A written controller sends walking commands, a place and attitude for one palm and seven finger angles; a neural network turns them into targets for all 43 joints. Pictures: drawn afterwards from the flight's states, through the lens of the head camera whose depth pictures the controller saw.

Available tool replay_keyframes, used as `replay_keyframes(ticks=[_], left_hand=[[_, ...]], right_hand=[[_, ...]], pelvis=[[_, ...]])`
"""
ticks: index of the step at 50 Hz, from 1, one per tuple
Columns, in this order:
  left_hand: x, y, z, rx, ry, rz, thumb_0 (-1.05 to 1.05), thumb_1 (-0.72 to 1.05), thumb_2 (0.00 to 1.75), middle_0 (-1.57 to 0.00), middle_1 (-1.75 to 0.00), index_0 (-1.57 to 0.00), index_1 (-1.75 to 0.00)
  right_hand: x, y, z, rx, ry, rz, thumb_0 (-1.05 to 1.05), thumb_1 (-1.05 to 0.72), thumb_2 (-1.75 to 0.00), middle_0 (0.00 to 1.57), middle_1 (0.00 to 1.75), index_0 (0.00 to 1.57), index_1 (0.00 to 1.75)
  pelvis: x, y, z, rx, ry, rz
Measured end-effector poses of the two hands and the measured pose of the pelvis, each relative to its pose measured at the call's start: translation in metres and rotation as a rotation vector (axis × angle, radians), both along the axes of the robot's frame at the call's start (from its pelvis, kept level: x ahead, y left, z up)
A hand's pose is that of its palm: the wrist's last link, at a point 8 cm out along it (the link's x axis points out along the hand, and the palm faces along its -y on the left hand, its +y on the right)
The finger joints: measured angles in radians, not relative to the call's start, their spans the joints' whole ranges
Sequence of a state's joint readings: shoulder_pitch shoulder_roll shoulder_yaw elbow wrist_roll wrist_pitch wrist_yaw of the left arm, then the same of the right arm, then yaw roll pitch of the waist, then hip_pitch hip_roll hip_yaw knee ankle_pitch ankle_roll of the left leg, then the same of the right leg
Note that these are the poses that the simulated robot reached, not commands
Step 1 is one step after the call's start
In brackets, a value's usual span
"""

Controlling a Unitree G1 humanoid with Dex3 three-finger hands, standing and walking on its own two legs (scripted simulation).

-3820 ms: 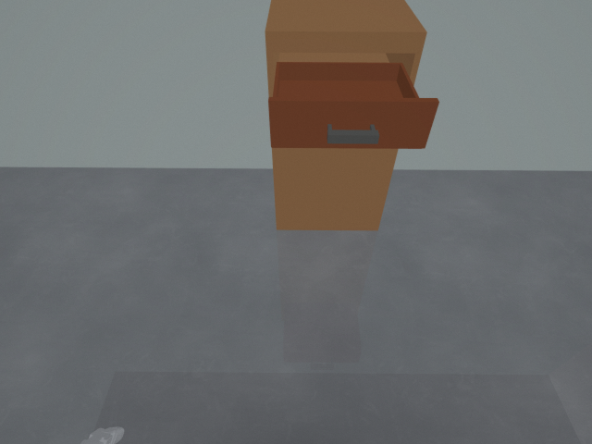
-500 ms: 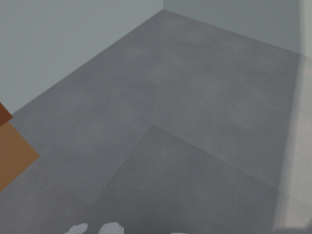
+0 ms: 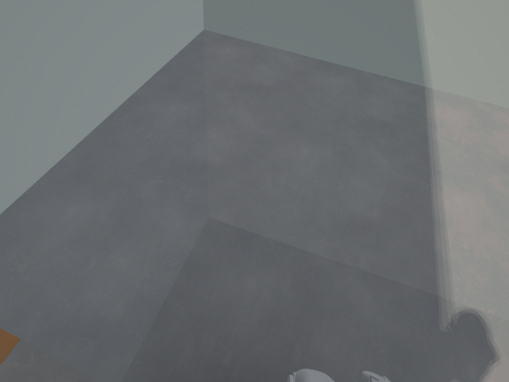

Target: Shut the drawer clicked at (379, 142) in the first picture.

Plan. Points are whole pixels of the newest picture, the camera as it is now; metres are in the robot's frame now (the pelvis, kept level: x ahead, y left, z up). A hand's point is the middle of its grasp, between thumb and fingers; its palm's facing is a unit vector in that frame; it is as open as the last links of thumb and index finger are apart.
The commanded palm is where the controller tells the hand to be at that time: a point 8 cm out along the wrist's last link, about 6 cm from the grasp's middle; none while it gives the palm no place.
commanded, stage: walk to a spot facing it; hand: left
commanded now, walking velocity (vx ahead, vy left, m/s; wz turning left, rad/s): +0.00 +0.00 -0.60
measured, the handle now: out of the picture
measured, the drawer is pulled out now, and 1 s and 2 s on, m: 0.30 0.30 0.30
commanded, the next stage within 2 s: turn to face it in 0.06 s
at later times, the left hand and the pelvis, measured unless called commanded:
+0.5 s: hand (195, 343) +0.20 +0.12 -0.15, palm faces -0.08 -0.98 -0.18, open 7.4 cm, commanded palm none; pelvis +0.05 -0.03 -0.01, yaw -2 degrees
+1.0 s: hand out of the picture +0.05 +0.21 -0.16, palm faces +0.29 -0.92 -0.28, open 7.4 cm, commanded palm none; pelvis +0.02 -0.02 +0.00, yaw +13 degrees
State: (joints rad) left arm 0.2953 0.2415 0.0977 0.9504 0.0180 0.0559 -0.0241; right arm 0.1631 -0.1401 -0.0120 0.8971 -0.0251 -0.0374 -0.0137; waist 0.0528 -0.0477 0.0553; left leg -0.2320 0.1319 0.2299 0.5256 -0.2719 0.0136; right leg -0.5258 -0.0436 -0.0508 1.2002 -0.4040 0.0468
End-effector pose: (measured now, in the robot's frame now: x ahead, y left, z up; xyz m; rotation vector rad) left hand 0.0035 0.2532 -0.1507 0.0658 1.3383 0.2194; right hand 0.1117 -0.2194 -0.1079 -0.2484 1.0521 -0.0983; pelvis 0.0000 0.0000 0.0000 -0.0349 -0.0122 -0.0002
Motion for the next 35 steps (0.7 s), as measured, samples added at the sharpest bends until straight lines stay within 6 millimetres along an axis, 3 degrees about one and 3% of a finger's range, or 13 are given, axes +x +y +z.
replay_keyframes(ticks=[6,12,14,17,21,25,32,35], left_hand=[[0.083,-0.008,0.009,0.007,-0.075,-0.137,0.00,0.91,0.90,-0.20,-0.30,-0.20,-0.30],[0.164,-0.041,0.015,0.056,-0.167,-0.306,0.00,0.91,0.90,-0.20,-0.30,-0.20,-0.30],[0.184,-0.054,0.016,0.076,-0.216,-0.342,0.00,0.91,0.90,-0.20,-0.30,-0.20,-0.30],[0.199,-0.071,0.024,0.074,-0.258,-0.358,0.00,0.91,0.90,-0.20,-0.30,-0.20,-0.30],[0.203,-0.084,0.029,0.050,-0.287,-0.323,0.00,0.90,0.90,-0.20,-0.30,-0.20,-0.30],[0.193,-0.083,0.024,0.013,-0.295,-0.258,0.00,0.90,0.90,-0.20,-0.30,-0.20,-0.30],[0.143,-0.039,-0.012,-0.017,-0.215,-0.095,0.00,0.90,0.90,-0.21,-0.30,-0.20,-0.30],[0.112,-0.018,-0.012,0.005,-0.136,-0.044,0.00,0.90,0.90,-0.21,-0.30,-0.20,-0.30]], right_hand=[[-0.062,-0.031,-0.011,-0.026,0.146,-0.191,-0.01,-0.92,-0.90,0.20,0.30,0.20,0.30],[-0.119,-0.055,-0.037,0.009,0.270,-0.346,0.00,-0.92,-0.90,0.20,0.30,0.20,0.30],[-0.134,-0.060,-0.050,0.029,0.320,-0.375,0.00,-0.91,-0.90,0.20,0.30,0.20,0.30],[-0.143,-0.056,-0.055,0.054,0.380,-0.388,0.00,-0.92,-0.90,0.20,0.30,0.19,0.30],[-0.134,-0.041,-0.052,0.095,0.394,-0.358,0.00,-0.91,-0.90,0.20,0.30,0.19,0.30],[-0.110,-0.026,-0.047,0.111,0.364,-0.297,0.00,-0.91,-0.90,0.20,0.30,0.19,0.30],[-0.061,-0.010,-0.047,0.048,0.264,-0.165,0.00,-0.91,-0.90,0.20,0.30,0.20,0.30],[-0.049,-0.009,-0.037,0.020,0.238,-0.131,0.00,-0.92,-0.90,0.20,0.30,0.20,0.30]], pelvis=[[0.015,0.001,0.001,0.010,0.007,-0.082],[0.032,-0.018,-0.012,0.036,0.012,-0.152],[0.037,-0.026,-0.019,0.038,0.014,-0.156],[0.043,-0.029,-0.016,0.024,0.004,-0.135],[0.048,-0.032,-0.010,0.029,-0.006,-0.094],[0.047,-0.027,-0.008,0.028,-0.012,-0.041],[0.040,-0.003,-0.024,0.003,0.000,0.050],[0.035,0.002,-0.018,0.008,0.011,0.067]])
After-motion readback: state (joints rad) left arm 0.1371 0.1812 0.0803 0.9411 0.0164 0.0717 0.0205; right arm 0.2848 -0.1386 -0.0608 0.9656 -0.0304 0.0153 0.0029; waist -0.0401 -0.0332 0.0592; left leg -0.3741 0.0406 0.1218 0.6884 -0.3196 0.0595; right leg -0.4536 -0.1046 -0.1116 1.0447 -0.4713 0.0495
